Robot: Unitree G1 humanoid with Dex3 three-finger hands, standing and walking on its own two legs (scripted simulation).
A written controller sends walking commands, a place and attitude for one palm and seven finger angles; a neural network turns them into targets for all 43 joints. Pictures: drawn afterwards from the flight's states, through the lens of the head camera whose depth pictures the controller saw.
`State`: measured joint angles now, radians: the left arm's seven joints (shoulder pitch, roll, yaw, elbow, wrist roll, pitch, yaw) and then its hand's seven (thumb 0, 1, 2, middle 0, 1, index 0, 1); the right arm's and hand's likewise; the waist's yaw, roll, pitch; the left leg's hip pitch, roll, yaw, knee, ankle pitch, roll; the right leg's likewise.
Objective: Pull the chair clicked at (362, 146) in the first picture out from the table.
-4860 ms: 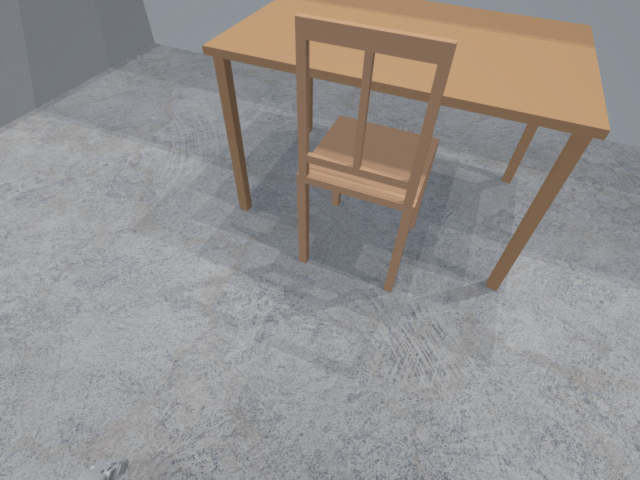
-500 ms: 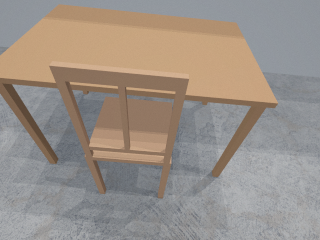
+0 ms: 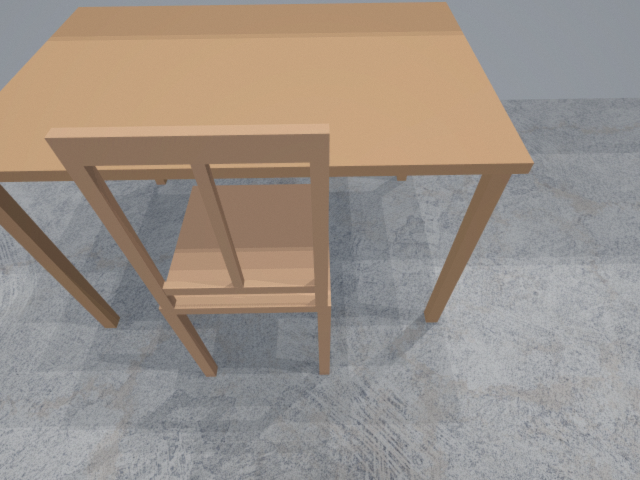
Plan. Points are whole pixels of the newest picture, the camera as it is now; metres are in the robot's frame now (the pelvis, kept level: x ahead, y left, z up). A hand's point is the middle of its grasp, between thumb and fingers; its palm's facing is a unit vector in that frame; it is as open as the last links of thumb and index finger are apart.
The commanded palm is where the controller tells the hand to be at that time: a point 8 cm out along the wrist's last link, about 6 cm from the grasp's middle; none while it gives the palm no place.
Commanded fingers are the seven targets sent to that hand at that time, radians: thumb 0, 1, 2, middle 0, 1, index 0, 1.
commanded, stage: come to a stop and stand still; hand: left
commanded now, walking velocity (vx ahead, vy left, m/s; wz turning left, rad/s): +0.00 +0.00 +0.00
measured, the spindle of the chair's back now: (222, 233) +0.52 +0.19 -0.06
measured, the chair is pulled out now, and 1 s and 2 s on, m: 0.00 0.00 0.00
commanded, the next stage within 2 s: look again from close up in 0.26 s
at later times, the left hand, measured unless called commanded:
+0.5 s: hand out of the picture +0.00 +0.18 -0.17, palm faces +0.05 -0.98 -0.20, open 7.3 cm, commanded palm none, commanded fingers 0.00 0.90 0.90 -0.20 -0.30 -0.20 -0.30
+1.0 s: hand out of the picture -0.04 +0.20 -0.17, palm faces +0.02 -0.98 -0.17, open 7.4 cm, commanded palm none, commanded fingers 0.00 0.90 0.90 -0.20 -0.30 -0.20 -0.30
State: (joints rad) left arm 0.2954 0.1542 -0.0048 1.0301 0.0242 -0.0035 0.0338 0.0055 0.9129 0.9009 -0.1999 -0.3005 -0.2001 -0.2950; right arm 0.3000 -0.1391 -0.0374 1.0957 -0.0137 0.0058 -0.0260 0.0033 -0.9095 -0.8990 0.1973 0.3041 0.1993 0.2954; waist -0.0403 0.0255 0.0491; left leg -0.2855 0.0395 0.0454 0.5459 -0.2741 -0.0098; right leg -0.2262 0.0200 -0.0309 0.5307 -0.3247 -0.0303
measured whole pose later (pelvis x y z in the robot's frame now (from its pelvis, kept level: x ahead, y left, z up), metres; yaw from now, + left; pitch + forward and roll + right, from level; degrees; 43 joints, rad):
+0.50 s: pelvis +0.00 +0.01 +0.00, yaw +1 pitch -2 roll +0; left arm 0.31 0.17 0.00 1.06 0.02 -0.02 0.04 0.01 0.91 0.90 -0.20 -0.30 -0.20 -0.30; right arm 0.20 -0.16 -0.02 1.09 -0.01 -0.01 -0.02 0.00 -0.92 -0.90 0.19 0.30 0.20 0.30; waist 0.01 -0.01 0.02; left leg -0.22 0.03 0.03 0.50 -0.26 -0.01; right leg -0.15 0.01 -0.04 0.47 -0.30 -0.02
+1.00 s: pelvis -0.02 +0.04 +0.01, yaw +0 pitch -2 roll +0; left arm 0.33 0.14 0.00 1.11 0.02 -0.01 0.04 0.00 0.91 0.90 -0.20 -0.30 -0.20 -0.30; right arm 0.27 -0.12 0.00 1.16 0.00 -0.01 -0.02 0.00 -0.91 -0.90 0.20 0.30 0.20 0.30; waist -0.01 -0.01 0.04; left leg -0.20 -0.02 0.07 0.44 -0.21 0.05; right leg -0.15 -0.04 -0.01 0.44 -0.26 0.03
